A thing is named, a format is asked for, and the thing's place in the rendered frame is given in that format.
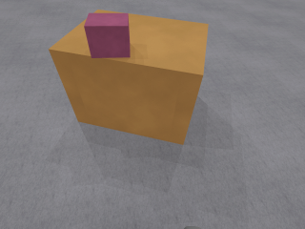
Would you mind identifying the pedestal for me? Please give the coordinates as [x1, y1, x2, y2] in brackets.
[49, 10, 209, 145]

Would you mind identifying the carton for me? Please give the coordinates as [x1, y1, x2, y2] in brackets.
[84, 12, 131, 58]

